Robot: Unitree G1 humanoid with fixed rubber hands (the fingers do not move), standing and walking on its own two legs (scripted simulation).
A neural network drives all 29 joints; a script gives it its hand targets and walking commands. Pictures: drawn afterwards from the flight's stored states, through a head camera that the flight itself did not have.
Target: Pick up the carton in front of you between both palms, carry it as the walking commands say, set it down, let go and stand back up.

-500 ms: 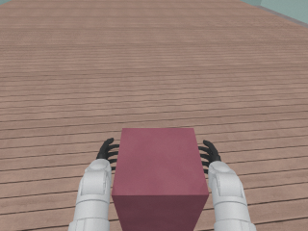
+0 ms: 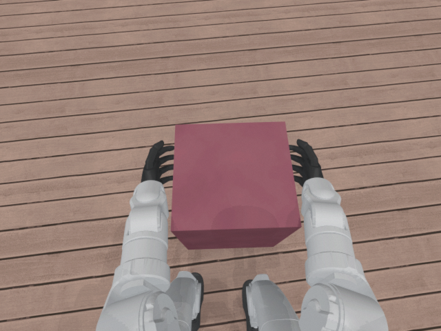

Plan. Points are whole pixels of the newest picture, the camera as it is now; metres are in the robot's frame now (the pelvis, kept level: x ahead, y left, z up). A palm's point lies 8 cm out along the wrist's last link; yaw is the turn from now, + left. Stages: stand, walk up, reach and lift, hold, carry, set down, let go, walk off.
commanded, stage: set down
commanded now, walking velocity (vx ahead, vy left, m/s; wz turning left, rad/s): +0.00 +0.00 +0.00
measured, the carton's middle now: (230, 193) +0.38 -0.01 -0.13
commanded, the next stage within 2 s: none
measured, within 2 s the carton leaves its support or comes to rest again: neither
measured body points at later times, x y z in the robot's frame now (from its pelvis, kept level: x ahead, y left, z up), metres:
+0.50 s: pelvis +0.00 -0.02 -0.13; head +0.23 -0.02 +0.26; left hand +0.43 +0.14 -0.22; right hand +0.45 -0.17 -0.22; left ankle +0.08 +0.11 -0.69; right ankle +0.06 -0.12 -0.69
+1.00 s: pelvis -0.04 -0.01 -0.26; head +0.27 -0.02 +0.07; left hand +0.46 +0.14 -0.38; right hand +0.48 -0.16 -0.38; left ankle +0.08 +0.11 -0.69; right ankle +0.06 -0.12 -0.69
